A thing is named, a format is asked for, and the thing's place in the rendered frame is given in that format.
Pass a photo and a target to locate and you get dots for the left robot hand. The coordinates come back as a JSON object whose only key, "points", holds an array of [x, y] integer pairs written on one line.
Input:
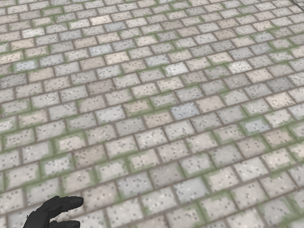
{"points": [[51, 209]]}

